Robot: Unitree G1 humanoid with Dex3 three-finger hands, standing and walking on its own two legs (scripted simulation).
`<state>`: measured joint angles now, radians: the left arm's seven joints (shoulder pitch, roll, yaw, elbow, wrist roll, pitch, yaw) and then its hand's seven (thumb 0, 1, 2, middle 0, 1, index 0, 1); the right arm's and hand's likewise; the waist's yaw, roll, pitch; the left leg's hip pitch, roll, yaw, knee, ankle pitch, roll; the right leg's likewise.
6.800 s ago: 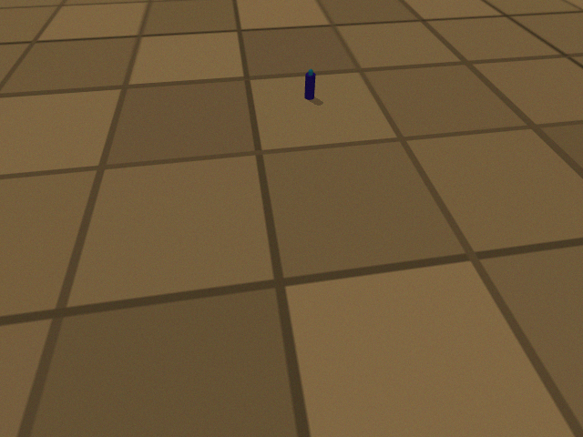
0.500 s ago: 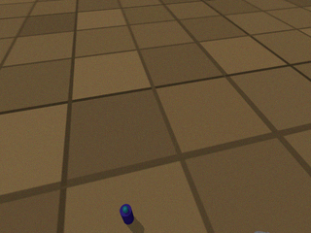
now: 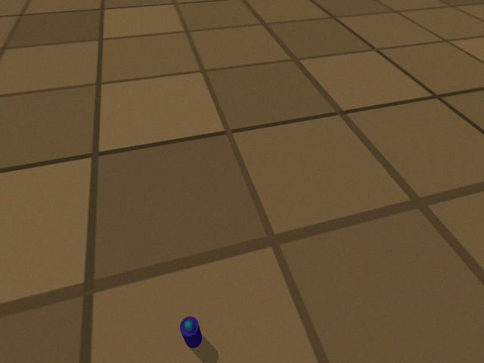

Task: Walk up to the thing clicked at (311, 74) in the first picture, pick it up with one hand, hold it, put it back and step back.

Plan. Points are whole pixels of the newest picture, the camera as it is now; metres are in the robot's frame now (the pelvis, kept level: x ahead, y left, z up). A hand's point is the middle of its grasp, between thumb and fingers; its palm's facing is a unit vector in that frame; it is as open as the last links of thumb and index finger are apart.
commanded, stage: walk up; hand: left
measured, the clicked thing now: (191, 331) +0.37 +0.17 -0.69
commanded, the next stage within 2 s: stand in 0.28 s
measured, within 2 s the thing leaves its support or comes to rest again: neither
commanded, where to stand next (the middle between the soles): +0.02 -0.03 m, yaw -2 degrees
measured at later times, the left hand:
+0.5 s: hand out of the picture +0.08 +0.25 -0.16, palm faces -0.01 -0.95 -0.32, open 7.4 cm
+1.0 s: hand out of the picture +0.09 +0.25 -0.16, palm faces -0.01 -0.94 -0.34, open 7.4 cm
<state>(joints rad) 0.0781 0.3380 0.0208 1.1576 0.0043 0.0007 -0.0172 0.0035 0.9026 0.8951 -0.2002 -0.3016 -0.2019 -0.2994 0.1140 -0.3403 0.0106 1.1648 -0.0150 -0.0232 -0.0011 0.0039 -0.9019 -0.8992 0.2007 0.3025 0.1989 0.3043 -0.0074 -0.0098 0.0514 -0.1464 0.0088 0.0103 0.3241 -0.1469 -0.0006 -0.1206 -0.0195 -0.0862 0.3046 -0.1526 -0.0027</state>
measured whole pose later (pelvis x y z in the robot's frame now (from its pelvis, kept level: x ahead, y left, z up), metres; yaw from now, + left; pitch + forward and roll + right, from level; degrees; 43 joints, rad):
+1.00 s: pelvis +0.02 +0.00 +0.00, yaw +0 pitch -2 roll +0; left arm 0.09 0.34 0.00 1.16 0.01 -0.01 0.00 0.00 0.90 0.90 -0.20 -0.30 -0.20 -0.30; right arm 0.09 -0.35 0.01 1.15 -0.01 -0.01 0.00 0.00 -0.90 -0.90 0.20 0.30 0.20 0.30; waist 0.00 0.00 0.03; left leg -0.10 0.01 0.00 0.29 -0.16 -0.01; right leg -0.08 -0.02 -0.09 0.30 -0.18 0.00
